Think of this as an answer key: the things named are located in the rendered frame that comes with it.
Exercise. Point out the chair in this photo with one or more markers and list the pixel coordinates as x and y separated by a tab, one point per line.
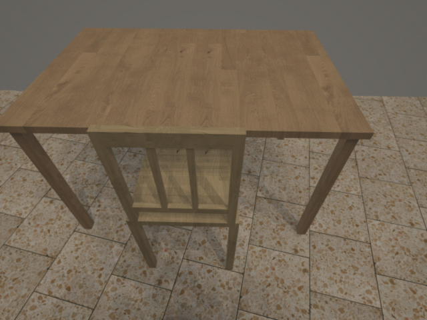
190	176

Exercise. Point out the table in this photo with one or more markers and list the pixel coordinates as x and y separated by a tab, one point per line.
275	83

